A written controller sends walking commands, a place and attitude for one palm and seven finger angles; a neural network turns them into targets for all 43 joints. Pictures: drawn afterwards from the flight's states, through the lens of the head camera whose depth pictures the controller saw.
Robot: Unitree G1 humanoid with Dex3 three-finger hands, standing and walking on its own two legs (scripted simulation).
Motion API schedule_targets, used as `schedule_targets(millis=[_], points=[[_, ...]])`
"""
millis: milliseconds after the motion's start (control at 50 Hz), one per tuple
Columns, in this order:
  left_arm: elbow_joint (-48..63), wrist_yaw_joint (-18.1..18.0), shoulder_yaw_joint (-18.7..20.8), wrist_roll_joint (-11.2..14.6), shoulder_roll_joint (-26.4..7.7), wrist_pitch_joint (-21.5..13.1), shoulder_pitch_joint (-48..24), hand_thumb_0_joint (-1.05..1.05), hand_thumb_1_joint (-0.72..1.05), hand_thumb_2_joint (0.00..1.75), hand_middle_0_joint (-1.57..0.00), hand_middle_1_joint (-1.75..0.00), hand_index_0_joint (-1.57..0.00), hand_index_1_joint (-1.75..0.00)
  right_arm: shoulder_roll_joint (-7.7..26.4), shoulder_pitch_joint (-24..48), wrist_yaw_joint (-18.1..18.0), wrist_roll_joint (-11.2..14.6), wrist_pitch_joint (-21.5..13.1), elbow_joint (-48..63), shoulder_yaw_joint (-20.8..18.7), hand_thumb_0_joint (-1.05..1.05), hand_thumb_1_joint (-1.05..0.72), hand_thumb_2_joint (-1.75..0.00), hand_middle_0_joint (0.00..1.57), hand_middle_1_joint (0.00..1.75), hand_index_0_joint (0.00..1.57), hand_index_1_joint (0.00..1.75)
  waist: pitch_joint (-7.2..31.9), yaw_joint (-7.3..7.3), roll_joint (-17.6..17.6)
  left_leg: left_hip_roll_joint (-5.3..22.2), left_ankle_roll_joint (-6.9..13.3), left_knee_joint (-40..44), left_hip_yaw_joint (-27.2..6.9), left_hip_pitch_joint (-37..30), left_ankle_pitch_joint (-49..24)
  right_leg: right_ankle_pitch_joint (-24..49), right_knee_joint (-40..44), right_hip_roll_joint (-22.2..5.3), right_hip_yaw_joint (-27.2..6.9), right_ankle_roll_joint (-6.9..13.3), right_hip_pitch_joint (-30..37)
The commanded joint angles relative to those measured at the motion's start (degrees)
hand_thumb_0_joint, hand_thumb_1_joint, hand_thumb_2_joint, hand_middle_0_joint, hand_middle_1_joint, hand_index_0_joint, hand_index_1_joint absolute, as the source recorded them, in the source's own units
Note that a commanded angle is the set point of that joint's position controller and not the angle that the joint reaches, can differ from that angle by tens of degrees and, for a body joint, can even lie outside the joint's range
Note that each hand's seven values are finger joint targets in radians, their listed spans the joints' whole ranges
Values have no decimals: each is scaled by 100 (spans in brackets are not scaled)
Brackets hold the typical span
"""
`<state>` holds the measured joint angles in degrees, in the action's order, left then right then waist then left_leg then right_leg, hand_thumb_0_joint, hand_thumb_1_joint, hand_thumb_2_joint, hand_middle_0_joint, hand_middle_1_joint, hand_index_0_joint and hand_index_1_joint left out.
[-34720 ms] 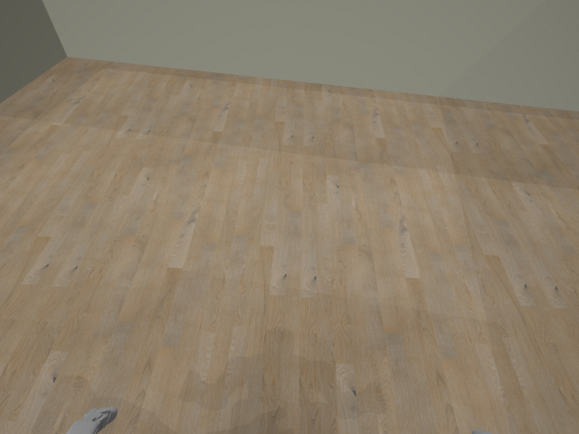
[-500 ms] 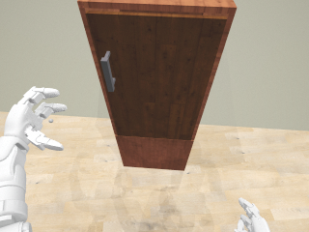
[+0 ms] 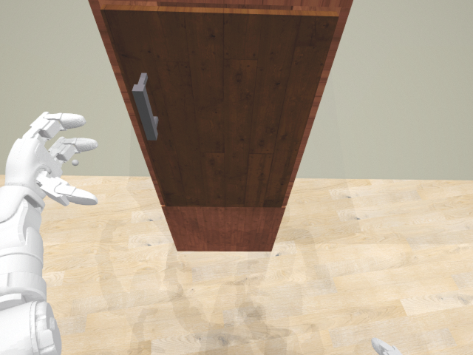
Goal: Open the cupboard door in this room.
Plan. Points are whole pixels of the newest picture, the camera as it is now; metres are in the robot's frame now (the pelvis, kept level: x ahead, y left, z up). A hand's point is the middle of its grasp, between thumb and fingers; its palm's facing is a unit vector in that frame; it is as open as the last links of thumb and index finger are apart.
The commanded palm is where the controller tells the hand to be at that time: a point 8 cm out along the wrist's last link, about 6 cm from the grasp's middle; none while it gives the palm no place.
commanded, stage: move the hooked fingers beside the handle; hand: left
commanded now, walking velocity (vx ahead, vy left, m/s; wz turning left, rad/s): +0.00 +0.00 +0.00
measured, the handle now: (148, 107) +0.55 +0.18 +0.09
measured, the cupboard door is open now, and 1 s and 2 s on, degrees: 0 0 0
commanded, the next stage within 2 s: slide the fingers in behind the handle in 1.62 s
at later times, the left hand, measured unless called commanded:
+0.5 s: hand (94, 136) +0.45 +0.26 +0.11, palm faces +0.02 -1.00 +0.00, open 14.0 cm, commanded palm +0.43 +0.30 +0.10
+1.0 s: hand (100, 115) +0.50 +0.26 +0.11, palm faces +0.00 -1.00 +0.01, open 14.0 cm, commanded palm +0.47 +0.31 +0.09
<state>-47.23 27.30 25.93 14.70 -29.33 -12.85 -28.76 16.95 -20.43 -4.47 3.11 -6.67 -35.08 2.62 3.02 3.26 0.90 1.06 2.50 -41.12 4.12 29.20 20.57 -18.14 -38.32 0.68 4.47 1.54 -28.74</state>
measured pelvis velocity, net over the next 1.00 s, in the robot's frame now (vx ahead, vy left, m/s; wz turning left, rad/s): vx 0.01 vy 0.01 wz -0.03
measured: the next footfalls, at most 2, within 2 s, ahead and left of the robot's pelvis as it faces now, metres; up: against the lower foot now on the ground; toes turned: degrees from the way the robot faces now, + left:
none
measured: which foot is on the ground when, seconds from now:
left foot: down 0.00-1.00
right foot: down 0.00-1.00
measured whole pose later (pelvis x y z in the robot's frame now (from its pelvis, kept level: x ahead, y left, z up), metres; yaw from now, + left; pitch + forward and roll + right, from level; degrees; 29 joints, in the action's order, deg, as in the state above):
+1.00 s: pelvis +0.01 +0.01 -0.01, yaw -2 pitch +17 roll -3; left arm -69.8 26.2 28.9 7.8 -40.8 -17.5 -52.0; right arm 17.5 -26.2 -2.7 1.0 3.0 -35.4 2.8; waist 4.1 9.7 0.5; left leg 2.6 3.0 -46.7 4.5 41.3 22.8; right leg -18.5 -41.3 2.0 3.9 1.1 -40.2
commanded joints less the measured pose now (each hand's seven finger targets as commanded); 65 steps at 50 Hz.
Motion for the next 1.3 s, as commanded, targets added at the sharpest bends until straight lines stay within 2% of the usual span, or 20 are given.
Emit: schedule_targets(millis=[0, 40, 120, 200, 280, 360, 440, 500, 580, 720, 780, 840, 900, 980, 1020, 1080, 1120, 1180, 1260, 1280], points=[[1196, -82, 85, 2, -1628, -407, -2442, 0, -50, 30, -30, -120, -30, -120, 893, -183, -48, -23, -190, 620, -377, 0, -90, -90, 20, 30, 20, 30, 1823, 11, 485, -21, -77, 498, -596, -1137, -1946, 1603, 278, 73, -278, 21, 510], [1193, -132, -97, -22, -1403, -439, -2482, 0, -50, 30, -30, -120, -30, -120, 877, -209, -21, -31, -172, 616, -377, 0, -90, -90, 20, 30, 20, 30, 1898, 25, 644, -6, -118, 488, -651, -1346, -2026, 1490, 285, 80, -249, 33, 346], [842, -226, -146, -29, -1320, -438, -2821, 0, -50, 30, -30, -120, -30, -120, 894, -268, -5, -43, -82, 533, -367, 0, -90, -90, 20, 30, 20, 30, 1820, 121, 384, 23, -143, 464, -700, -1308, -2057, 1451, 269, 92, -200, 19, 206], [351, -370, -20, -181, -1558, -452, -3153, 0, -50, 30, -30, -120, -30, -120, 934, -351, 9, -72, 26, 461, -361, 0, -90, -90, 20, 30, 20, 30, 1756, 130, 225, 12, -130, 453, -708, -1072, -1882, 1370, 218, 74, -207, 16, 178], [516, -461, -50, -325, -1650, -666, -3511, 0, -50, 30, -30, -120, -30, -120, 919, -442, 63, -109, 92, 441, -381, 0, -90, -90, 20, 30, 20, 30, 2212, 123, 767, 58, -224, 321, -780, -1508, -2426, 1449, 123, 87, -223, 34, 26], [-31, -453, -45, -302, -1669, -778, -3913, 0, -50, 30, -30, -120, -30, -120, 948, -518, 54, -125, 192, 345, -346, 0, -90, -90, 20, 30, 20, 30, 1992, 273, 303, 59, -161, 297, -769, -1146, -2057, 1353, 115, 118, -212, 22, 1], [-629, -415, 29, -458, -2017, -760, -4274, 0, -50, 30, -30, -120, -30, -120, 1008, -616, 17, -118, 279, 271, -332, 0, -90, -90, 20, 30, 20, 30, 1834, 360, 395, 11, -95, 293, -711, -685, -1456, 1132, 122, 84, -282, 8, -50], [-605, -379, -65, -539, -1996, -858, -4481, 0, -50, 30, -30, -120, -30, -120, 1012, -754, 35, -157, 324, 230, -350, 0, -90, -90, 20, 30, 20, 30, 2181, 404, 690, 40, -133, 178, -764, -987, -1800, 1225, 44, 104, -269, 9, -226], [-828, -322, 180, -478, -2326, -914, -4651, 0, -50, 30, -30, -120, -30, -120, 1075, -929, 32, -180, 431, 180, -365, 0, -90, -90, 20, 30, 20, 30, 2460, 440, 463, 55, -107, 66, -760, -859, -1941, 1389, -6, 141, -296, -11, -87], [-1351, -324, 290, -711, -2828, -742, -4827, 0, -50, 30, -30, -120, -30, -120, 1113, -1119, 29, -183, 618, 202, -322, 0, -90, -90, 20, 30, 20, 30, 2113, 558, 510, 15, -1, -1, -621, -176, -1537, 1349, 32, 134, -399, -54, -72], [-1215, -320, 394, -752, -3045, -799, -5050, 0, -50, 30, -30, -120, -30, -120, 1122, -1230, 29, -206, 683, 244, -325, 0, -90, -90, 20, 30, 20, 30, 2464, 559, 718, 20, -11, -77, -629, -294, -1789, 1550, -51, 156, -408, -43, -6], [-1203, -248, 326, -720, -2903, -848, -4999, 0, -50, 30, -30, -120, -30, -120, 1118, -1324, 59, -229, 722, 237, -344, 0, -90, -90, 20, 30, 20, 30, 2643, 585, 790, 47, -33, -130, -653, -493, -1979, 1588, -74, 185, -369, -41, -104], [-1122, -107, 535, -590, -2924, -840, -4344, 0, -50, 30, -30, -120, -30, -120, 1109, -1357, 95, -238, 813, 334, -383, 0, -90, -90, 20, 30, 20, 30, 3062, 374, 787, 63, -51, -203, -603, -730, -2612, 2082, -144, 215, -350, -32, 126], [-1197, 14, 539, -516, -2900, -640, -4069, 0, -50, 30, -30, -120, -30, -120, 1116, -1306, 116, -210, 941, 412, -389, 0, -90, -90, 20, 30, 20, 30, 2593, 358, 511, 57, 2, -151, -528, -366, -2444, 2157, -105, 221, -326, -57, 179], [-911, -18, 542, -545, -2930, -640, -4080, 0, -50, 30, -30, -120, -30, -120, 1092, -1261, 122, -208, 978, 492, -396, 0, -90, -90, 20, 30, 20, 30, 2592, 332, 735, 49, 1, -131, -525, -446, -2508, 2151, -106, 215, -327, -50, 138], [-251, -123, 430, -477, -2697, -848, -4384, 0, -50, 30, -30, -120, -30, -120, 1050, -1239, 160, -232, 984, 467, -435, 0, -90, -90, 20, 30, 20, 30, 2791, 408, 1039, 129, -71, -214, -643, -1115, -3038, 2060, -122, 271, -265, -35, -237], [-204, -171, 419, -395, -2576, -948, -4406, 0, -50, 30, -30, -120, -30, -120, 1038, -1205, 166, -220, 990, 434, -441, 0, -90, -90, 20, 30, 20, 30, 2788, 461, 860, 145, -79, -224, -671, -1160, -2992, 2014, -104, 287, -266, -43, -240], [-396, -175, 306, -385, -2388, -911, -4502, 0, -50, 30, -30, -120, -30, -120, 1034, -1156, 146, -217, 974, 334, -434, 0, -90, -90, 20, 30, 20, 30, 2628, 482, 969, 156, -120, -217, -748, -1252, -2969, 1811, -108, 274, -212, -23, -446], [-585, -249, -243, -487, -1755, -742, -4611, 0, -50, 30, -30, -120, -30, -120, 992, -1098, 141, -222, 938, 274, -410, 0, -90, -90, 20, 30, 20, 30, 2361, 598, 1166, 171, -183, -212, -867, -1439, -3063, 1523, -93, 244, -134, -8, -876], [-786, -296, -111, -525, -1927, -694, -4526, 0, -50, 30, -30, -120, -30, -120, 1017, -1112, 143, -227, 945, 233, -413, 0, -90, -90, 20, 30, 20, 30, 2307, 555, 941, 184, -201, -208, -907, -1325, -2975, 1472, -102, 245, -130, -13, -864]])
